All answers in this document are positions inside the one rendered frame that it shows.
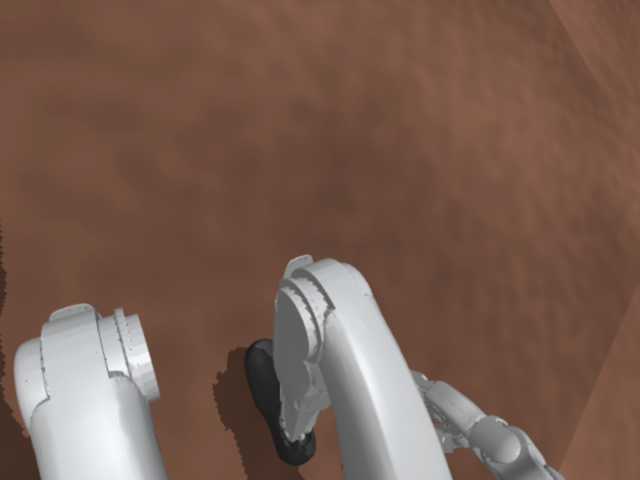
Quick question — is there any right robot hand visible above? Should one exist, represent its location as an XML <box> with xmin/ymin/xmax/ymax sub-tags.
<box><xmin>410</xmin><ymin>369</ymin><xmax>487</xmax><ymax>453</ymax></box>

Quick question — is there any right robot foot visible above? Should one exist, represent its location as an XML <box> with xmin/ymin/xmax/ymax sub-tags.
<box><xmin>244</xmin><ymin>339</ymin><xmax>316</xmax><ymax>466</ymax></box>

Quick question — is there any right robot arm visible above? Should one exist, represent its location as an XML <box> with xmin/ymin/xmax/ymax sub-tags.
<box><xmin>468</xmin><ymin>415</ymin><xmax>565</xmax><ymax>480</ymax></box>

